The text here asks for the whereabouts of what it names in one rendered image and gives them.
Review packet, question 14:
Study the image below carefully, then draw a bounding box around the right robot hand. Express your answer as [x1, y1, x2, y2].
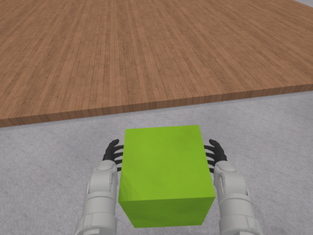
[204, 139, 227, 173]

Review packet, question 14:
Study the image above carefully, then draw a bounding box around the carton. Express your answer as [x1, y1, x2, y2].
[118, 125, 216, 228]

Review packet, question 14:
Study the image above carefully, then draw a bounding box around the left robot hand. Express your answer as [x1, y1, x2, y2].
[102, 139, 124, 171]

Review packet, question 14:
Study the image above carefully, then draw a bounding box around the right robot forearm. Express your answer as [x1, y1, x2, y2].
[214, 161, 264, 235]

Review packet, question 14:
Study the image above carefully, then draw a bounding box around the left robot forearm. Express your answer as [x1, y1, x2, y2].
[75, 160, 118, 235]

